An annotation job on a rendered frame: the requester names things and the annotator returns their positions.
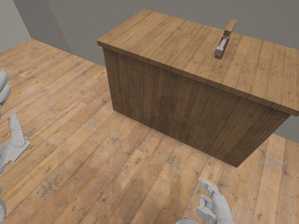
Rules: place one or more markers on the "counter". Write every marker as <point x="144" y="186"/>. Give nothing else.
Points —
<point x="163" y="73"/>

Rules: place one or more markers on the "left robot hand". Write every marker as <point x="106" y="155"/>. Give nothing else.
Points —
<point x="12" y="149"/>

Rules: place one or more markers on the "right robot hand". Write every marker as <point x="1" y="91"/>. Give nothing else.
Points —
<point x="215" y="210"/>

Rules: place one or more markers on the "tap lever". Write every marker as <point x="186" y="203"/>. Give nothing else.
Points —
<point x="219" y="49"/>

